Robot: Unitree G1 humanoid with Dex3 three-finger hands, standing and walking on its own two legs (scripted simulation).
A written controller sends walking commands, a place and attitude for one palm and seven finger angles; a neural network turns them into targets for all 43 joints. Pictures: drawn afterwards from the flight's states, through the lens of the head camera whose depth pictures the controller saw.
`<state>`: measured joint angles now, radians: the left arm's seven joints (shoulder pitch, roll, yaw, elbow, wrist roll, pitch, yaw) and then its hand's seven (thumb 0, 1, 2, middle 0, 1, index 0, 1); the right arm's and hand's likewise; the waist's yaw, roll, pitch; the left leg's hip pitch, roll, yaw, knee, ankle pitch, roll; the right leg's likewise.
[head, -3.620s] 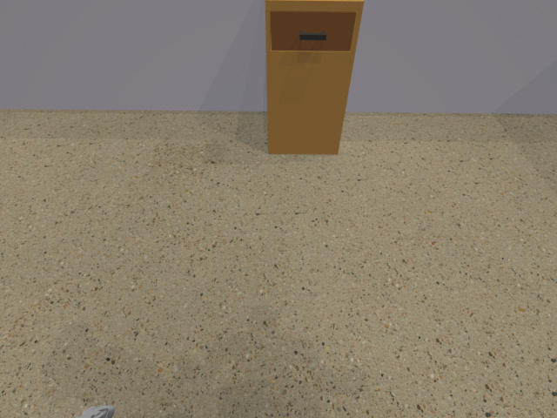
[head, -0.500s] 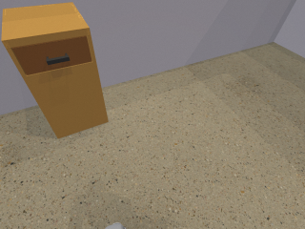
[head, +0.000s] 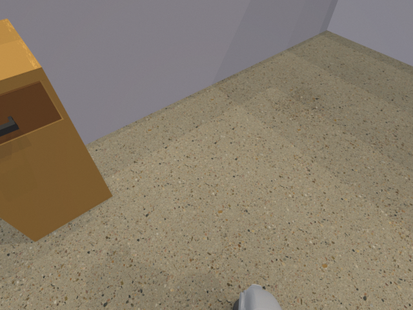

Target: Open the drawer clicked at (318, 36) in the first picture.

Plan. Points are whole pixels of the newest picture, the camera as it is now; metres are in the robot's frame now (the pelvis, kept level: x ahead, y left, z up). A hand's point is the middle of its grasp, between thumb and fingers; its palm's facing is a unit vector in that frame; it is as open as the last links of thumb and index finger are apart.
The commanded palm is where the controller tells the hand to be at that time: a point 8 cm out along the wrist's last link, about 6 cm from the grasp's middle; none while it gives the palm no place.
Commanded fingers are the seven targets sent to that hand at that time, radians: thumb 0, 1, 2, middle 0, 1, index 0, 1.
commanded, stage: turn to face it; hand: left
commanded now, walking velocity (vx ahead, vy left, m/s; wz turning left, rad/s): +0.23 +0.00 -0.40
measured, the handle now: out of the picture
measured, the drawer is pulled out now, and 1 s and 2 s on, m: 0.00 0.00 0.00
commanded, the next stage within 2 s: take the last steps up to it in 1.32 s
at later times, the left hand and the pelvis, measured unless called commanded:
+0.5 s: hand (151, 265) +0.24 +0.14 -0.16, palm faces +0.15 -0.97 -0.18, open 7.2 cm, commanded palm none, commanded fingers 0.00 0.90 0.90 -0.20 -0.30 -0.20 -0.30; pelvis +0.15 -0.04 +0.00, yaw +8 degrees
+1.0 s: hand (118, 295) +0.18 +0.20 -0.15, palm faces +0.42 -0.86 -0.29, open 7.4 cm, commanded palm none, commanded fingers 0.00 0.90 0.90 -0.20 -0.30 -0.20 -0.30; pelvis +0.17 -0.04 +0.00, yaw +24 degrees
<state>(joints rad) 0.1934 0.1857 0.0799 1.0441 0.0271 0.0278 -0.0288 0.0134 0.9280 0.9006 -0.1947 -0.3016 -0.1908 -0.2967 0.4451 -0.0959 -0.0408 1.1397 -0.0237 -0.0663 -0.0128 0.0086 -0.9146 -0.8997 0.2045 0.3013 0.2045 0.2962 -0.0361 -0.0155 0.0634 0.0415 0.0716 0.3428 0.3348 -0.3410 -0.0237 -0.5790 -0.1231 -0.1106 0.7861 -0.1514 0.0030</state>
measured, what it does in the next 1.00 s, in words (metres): walks ahead, turning left: right foot, then left foot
